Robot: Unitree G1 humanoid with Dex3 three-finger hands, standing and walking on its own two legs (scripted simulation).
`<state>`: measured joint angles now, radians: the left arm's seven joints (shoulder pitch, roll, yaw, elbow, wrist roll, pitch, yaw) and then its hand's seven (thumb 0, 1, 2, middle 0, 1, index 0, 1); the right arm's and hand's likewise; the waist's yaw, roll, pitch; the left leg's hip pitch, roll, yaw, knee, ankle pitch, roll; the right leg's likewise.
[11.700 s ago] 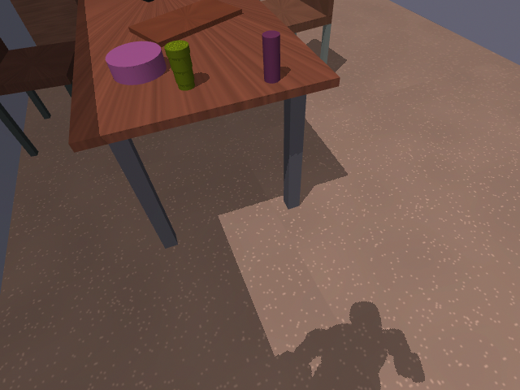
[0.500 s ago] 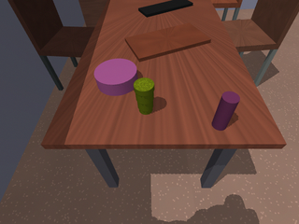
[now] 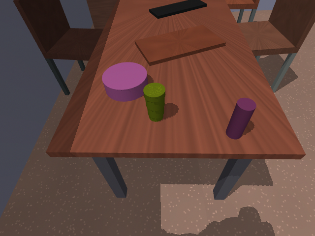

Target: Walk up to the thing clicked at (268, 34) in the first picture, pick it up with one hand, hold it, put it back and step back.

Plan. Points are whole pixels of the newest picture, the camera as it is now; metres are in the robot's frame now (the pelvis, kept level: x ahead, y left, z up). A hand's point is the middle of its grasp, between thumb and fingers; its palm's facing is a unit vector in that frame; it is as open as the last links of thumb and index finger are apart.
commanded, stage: stand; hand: right
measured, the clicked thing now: (239, 119) +0.44 -0.21 +0.01
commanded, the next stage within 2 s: rise first in 0.32 s
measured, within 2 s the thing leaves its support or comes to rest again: neither
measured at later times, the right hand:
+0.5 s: hand out of the picture +0.09 -0.25 -0.15, palm faces +0.04 +0.94 -0.33, open 7.8 cm
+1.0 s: hand (270, 211) +0.19 -0.25 -0.06, palm faces +0.20 +0.92 -0.33, open 16.4 cm
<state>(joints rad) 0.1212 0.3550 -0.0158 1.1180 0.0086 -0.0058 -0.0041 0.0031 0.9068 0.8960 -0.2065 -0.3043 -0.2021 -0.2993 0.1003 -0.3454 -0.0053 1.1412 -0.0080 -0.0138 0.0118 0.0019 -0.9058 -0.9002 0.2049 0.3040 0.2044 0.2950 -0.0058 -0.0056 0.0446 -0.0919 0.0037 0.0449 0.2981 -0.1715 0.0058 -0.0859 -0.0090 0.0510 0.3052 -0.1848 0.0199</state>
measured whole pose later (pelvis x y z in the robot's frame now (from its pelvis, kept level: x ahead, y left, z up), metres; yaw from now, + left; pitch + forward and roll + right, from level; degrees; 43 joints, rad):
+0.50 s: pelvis -0.01 +0.00 +0.00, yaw +1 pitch -1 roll +0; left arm 0.12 0.34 -0.01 1.02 -0.05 -0.04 0.02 0.01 0.86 0.85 -0.17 -0.26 -0.17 -0.26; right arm 0.12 -0.33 -0.01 1.03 0.05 -0.04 -0.01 0.01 -0.86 -0.86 0.17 0.26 0.17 0.25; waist -0.01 -0.01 0.06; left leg -0.15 0.00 0.03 0.37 -0.19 0.00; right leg -0.13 -0.01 0.03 0.36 -0.21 0.02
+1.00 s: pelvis +0.01 -0.01 -0.01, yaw +2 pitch +0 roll +0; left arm 0.23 0.22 0.06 0.61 -0.04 -0.06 0.08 0.00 -0.28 0.08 -0.07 -0.06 -0.07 -0.05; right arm 0.31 -0.29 -0.13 0.36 0.05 -0.08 -0.07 0.00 0.30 -0.10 0.06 0.06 0.06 0.05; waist -0.03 -0.02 0.00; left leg -0.19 0.01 0.01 0.42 -0.23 0.00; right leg -0.17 -0.01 0.01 0.42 -0.25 0.01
